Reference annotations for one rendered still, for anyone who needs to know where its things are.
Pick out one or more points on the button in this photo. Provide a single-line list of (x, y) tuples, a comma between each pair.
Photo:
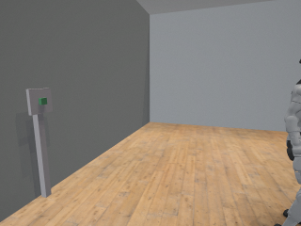
[(43, 101)]

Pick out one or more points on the left robot foot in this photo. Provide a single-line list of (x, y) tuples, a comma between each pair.
[(285, 214)]

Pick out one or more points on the robot torso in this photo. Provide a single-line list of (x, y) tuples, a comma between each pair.
[(298, 114)]

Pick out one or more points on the robot right forearm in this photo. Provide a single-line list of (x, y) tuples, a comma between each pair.
[(294, 134)]

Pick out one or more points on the right robot upper arm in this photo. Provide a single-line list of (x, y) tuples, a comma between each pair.
[(295, 105)]

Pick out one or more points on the panel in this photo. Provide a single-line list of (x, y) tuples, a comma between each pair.
[(36, 111)]

